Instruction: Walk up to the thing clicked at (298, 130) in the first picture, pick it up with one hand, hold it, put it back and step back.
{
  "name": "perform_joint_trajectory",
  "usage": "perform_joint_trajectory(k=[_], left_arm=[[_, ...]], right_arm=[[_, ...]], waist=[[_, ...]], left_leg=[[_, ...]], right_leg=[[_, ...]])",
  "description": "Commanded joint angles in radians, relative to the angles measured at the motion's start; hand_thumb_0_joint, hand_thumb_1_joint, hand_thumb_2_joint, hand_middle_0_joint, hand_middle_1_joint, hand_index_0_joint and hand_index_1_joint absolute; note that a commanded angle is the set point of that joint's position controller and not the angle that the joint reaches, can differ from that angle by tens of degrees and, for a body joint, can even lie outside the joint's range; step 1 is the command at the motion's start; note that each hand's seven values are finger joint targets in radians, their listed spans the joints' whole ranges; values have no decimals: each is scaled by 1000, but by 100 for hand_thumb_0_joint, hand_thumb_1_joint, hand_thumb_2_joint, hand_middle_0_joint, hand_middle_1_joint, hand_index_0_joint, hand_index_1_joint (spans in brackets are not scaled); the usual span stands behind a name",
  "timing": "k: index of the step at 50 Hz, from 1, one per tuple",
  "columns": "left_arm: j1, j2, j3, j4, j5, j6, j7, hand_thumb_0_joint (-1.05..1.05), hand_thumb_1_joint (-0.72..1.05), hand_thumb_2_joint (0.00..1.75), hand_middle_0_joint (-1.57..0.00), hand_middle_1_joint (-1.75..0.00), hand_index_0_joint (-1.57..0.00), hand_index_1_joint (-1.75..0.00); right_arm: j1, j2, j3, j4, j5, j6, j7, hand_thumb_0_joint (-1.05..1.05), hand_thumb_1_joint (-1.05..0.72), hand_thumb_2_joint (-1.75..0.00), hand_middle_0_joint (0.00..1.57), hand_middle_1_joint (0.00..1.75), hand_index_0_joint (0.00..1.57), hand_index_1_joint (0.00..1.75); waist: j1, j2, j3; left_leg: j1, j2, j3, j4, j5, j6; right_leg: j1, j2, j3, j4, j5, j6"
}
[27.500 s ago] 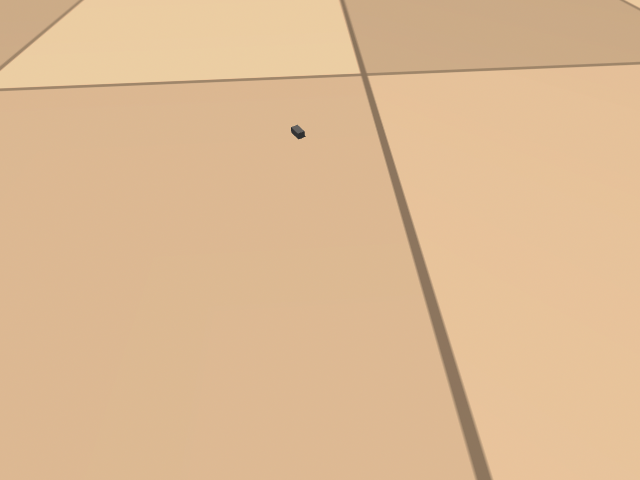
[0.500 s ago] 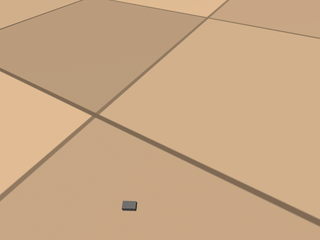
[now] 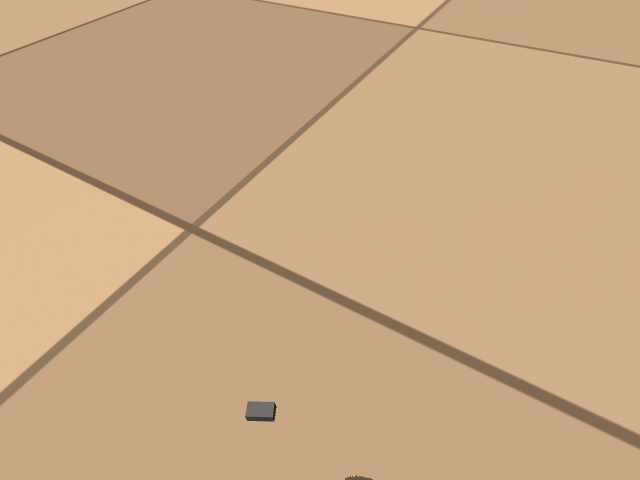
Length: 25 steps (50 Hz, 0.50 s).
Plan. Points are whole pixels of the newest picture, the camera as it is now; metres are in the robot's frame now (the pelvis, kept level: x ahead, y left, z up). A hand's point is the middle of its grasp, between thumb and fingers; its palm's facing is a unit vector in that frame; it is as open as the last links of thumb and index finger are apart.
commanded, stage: stand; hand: left
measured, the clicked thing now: (260, 411) +0.48 +0.23 -0.76
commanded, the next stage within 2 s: walk up in 0.34 s
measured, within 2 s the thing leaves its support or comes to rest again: neither
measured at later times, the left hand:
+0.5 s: hand out of the picture +0.09 +0.27 -0.16, palm faces +0.01 -0.93 -0.38, open 7.4 cm
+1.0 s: hand out of the picture -0.01 +0.31 -0.18, palm faces -0.09 -0.92 -0.38, open 7.4 cm
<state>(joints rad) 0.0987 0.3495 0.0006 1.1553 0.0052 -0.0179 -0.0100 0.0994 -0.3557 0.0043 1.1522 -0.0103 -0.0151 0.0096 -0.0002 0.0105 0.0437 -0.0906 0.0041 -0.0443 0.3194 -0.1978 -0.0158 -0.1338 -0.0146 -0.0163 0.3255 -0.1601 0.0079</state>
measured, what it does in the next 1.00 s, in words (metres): walks backwards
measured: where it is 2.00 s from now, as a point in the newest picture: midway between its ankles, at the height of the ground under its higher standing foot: outside the picture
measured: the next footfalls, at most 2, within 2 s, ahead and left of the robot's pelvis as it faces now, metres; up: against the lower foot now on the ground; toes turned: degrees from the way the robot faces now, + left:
right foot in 1.06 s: -0.15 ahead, -0.10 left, +0.00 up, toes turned -1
left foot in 1.36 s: -0.20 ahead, +0.15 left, +0.00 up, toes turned -3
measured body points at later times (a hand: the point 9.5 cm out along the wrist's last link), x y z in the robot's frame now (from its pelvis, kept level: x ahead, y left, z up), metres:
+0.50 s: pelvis -0.02 +0.00 -0.01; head +0.03 +0.00 +0.44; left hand +0.09 +0.32 -0.13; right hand +0.07 -0.32 -0.14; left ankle -0.02 +0.13 -0.74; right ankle +0.01 -0.12 -0.75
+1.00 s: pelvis -0.13 +0.04 -0.02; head -0.05 +0.05 +0.42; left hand -0.01 +0.35 -0.16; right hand -0.05 -0.28 -0.14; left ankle -0.07 +0.15 -0.75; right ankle -0.18 -0.10 -0.72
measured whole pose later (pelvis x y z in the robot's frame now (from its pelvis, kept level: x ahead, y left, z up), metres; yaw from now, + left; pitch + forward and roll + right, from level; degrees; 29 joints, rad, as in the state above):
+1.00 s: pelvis -0.13 +0.04 -0.02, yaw -4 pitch -1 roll -1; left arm 0.12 0.40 0.08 0.87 0.02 0.07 0.01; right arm 0.13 -0.35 -0.05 0.87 -0.03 0.03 -0.02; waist -0.01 -0.02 0.22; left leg -0.36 0.04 0.03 0.64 -0.26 0.02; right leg -0.30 0.04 0.09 0.88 -0.51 0.02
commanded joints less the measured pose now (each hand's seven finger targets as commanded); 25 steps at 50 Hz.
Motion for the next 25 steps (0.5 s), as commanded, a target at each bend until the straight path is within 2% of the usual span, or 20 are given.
perform_joint_trajectory(k=[1, 7, 9, 11, 13, 15, 16, 17, 18, 19, 20, 22, 23, 24, 25], left_arm=[[-39, 217, 36, -57, -3, -20, 16, 0, 90, 90, -20, -30, -20, -30], [-46, 219, 38, -61, -1, -20, 16, 0, 90, 90, -20, -30, -20, -30], [-56, 220, 41, -65, -2, -19, 17, 0, 90, 90, -20, -30, -20, -30], [-47, 218, 39, -63, -1, -18, 16, 0, 90, 90, -20, -30, -20, -30], [-52, 220, 41, -65, 0, -19, 16, 0, 90, 90, -20, -30, -20, -30], [-52, 223, 43, -63, -2, -16, 16, 0, 90, 90, -20, -30, -20, -30], [-50, 218, 42, -65, 0, -16, 15, 0, 90, 90, -20, -30, -20, -30], [-61, 271, 84, -88, -18, -2, 25, 0, 90, 90, -20, -30, -20, -30], [-46, 270, 89, -107, -20, 4, 30, 0, 90, 90, -20, -30, -20, -30], [-24, 263, 91, -114, -24, 8, 32, 0, 90, 90, -20, -30, -20, -30], [-29, 268, 96, -137, -21, 12, 33, 0, 90, 90, -20, -30, -20, -30], [-53, 285, 104, -179, -17, 23, 32, 0, 90, 90, -20, -30, -20, -30], [-73, 295, 105, -199, -11, 28, 34, 0, 90, 90, -20, -30, -20, -30], [-101, 301, 106, -224, -2, 32, 37, 0, 90, 90, -20, -30, -20, -30], [-110, 307, 109, -248, 11, 34, 39, 0, 90, 90, -20, -30, -20, -30]], right_arm=[[-42, -214, -32, -61, 5, -20, -16, 0, -90, -90, 20, 30, 20, 30], [-41, -214, -32, -66, 6, -17, -16, 0, -90, -90, 20, 30, 20, 30], [-36, -214, -31, -67, 5, -17, -17, 0, -90, -90, 20, 30, 20, 30], [-41, -213, -31, -68, 6, -17, -17, 0, -90, -90, 20, 30, 20, 30], [-42, -215, -32, -70, 5, -17, -18, 0, -90, -90, 20, 30, 20, 30], [-29, -211, -29, -67, 5, -18, -18, 0, -90, -90, 20, 30, 20, 30], [-42, -218, -32, -72, 5, -18, -18, 0, -90, -90, 20, 30, 20, 30], [-59, -261, -53, -72, 13, 2, -18, 0, -90, -90, 20, 30, 20, 30], [-35, -247, -55, -89, 21, 9, -22, 0, -90, -90, 20, 30, 20, 30], [-35, -242, -56, -97, 27, 14, -21, 0, -90, -90, 20, 30, 20, 30], [-21, -240, -63, -112, 28, 20, -21, 0, -90, -90, 20, 30, 20, 30], [-8, -231, -70, -137, 27, 33, -22, 0, -90, -90, 20, 30, 20, 30], [-3, -230, -75, -148, 23, 41, -21, 0, -90, -90, 20, 30, 20, 30], [26, -216, -79, -154, 17, 52, -21, 0, -90, -90, 20, 30, 20, 30], [57, -218, -83, -166, 9, 61, -17, 0, -90, -90, 20, 30, 20, 30]], waist=[[5, -5, -74], [1, -15, -74], [-1, -8, -80], [3, -5, -74], [1, -9, -81], [-2, -3, -67], [3, -2, -79], [7, -22, 55], [0, -38, 4], [6, -37, -44], [0, -53, -102], [-3, -86, -155], [-4, -127, -145], [-9, -184, -127], [-12, -207, -118]], left_leg=[[-37, 118, -73, -53, 178, 29], [-25, 118, -72, -49, 159, 29], [-36, 118, -68, -47, 172, 30], [-19, 117, -69, -51, 162, 27], [-22, 120, -67, -46, 178, 30], [-28, 118, -67, -58, 154, 26], [-21, 122, -67, -48, 170, 31], [-102, 100, -73, 52, 361, 47], [-91, 100, -51, 97, 426, 51], [-70, 90, -45, 147, 439, 56], [-63, 75, -31, 202, 416, 58], [-85, 17, -2, 323, 266, 47], [-109, -21, 14, 417, 94, 43], [-145, -51, 15, 523, -205, 46], [-166, -42, -20, 621, -343, 54]], right_leg=[[63, -116, 95, -32, 147, -24], [55, -117, 97, -44, 129, -25], [81, -122, 99, -39, 164, -26], [49, -116, 97, -45, 135, -27], [70, -119, 97, -39, 168, -27], [58, -115, 99, -43, 136, -27], [70, -117, 96, -39, 158, -29], [-11, -112, 98, 49, 375, -32], [17, -116, 85, 79, 446, -48], [22, -122, 88, 94, 485, -63], [40, -141, 94, 108, 506, -90], [23, -216, 167, 100, 509, -154], [-23, -271, 216, 81, 501, -198], [-61, -333, 259, 69, 502, -249], [-104, -371, 284, 76, 479, -280]])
